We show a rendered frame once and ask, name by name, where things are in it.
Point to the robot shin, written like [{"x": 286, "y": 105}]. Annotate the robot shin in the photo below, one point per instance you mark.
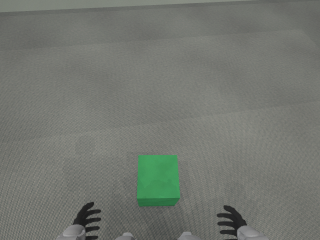
[
  {"x": 185, "y": 233},
  {"x": 127, "y": 234}
]

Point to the robot left shin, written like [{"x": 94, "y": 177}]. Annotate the robot left shin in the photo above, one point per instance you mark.
[{"x": 127, "y": 234}]

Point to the carton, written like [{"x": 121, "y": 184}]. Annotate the carton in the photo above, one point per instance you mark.
[{"x": 157, "y": 180}]

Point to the robot right shin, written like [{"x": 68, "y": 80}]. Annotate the robot right shin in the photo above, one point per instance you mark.
[{"x": 185, "y": 233}]

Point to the robot left hand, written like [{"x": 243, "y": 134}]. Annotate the robot left hand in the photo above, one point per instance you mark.
[{"x": 81, "y": 219}]

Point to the right robot forearm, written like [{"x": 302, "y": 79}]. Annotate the right robot forearm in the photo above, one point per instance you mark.
[{"x": 247, "y": 232}]

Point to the robot right hand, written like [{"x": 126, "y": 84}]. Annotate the robot right hand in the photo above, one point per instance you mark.
[{"x": 237, "y": 219}]

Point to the left robot forearm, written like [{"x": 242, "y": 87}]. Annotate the left robot forearm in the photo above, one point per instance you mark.
[{"x": 73, "y": 232}]

